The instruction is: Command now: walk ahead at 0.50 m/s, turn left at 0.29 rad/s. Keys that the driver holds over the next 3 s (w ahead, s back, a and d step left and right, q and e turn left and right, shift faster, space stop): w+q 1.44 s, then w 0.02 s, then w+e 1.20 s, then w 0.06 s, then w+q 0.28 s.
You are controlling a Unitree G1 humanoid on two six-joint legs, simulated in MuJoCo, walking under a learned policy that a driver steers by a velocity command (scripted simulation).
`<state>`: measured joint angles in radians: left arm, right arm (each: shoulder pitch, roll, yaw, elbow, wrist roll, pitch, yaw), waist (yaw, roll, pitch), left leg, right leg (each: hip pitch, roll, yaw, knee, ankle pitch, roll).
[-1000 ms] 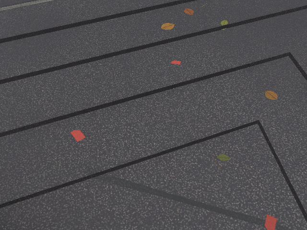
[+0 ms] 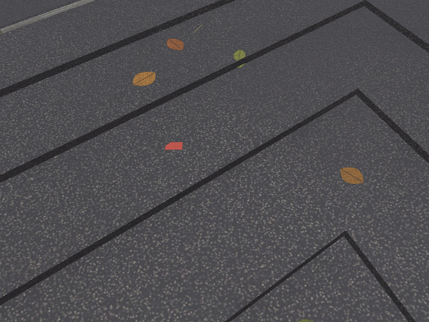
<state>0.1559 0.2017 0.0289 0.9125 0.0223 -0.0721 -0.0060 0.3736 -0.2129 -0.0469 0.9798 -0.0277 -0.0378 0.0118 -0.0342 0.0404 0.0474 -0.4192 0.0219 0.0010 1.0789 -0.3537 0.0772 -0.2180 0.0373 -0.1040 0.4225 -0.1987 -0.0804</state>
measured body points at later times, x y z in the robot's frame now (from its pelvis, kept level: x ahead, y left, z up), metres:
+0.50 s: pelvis +0.24 +0.07 +0.00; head +0.27 +0.08 +0.45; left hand +0.18 +0.32 -0.14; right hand +0.43 -0.13 -0.13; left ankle +0.26 +0.14 -0.73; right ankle +0.15 -0.08 -0.63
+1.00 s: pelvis +0.47 +0.12 +0.04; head +0.49 +0.12 +0.49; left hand +0.36 +0.37 -0.09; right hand +0.74 -0.02 -0.07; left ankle +0.42 +0.23 -0.62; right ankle +0.55 +0.03 -0.71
